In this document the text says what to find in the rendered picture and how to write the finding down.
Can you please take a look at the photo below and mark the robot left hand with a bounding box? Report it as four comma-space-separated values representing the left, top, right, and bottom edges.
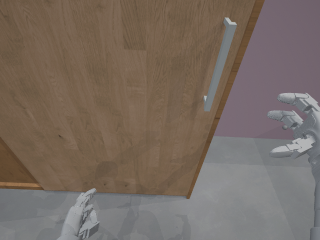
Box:
60, 188, 100, 240

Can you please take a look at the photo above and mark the robot right forearm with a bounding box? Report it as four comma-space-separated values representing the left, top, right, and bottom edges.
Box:
308, 148, 320, 240

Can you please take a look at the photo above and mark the robot right hand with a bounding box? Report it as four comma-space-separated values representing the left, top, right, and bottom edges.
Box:
266, 93, 320, 160

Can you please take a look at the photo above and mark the wardrobe door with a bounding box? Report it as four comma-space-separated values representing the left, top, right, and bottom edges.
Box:
0, 137, 39, 184
0, 0, 256, 196

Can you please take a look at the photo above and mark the handle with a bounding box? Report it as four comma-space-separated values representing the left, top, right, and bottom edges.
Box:
203, 17, 237, 112

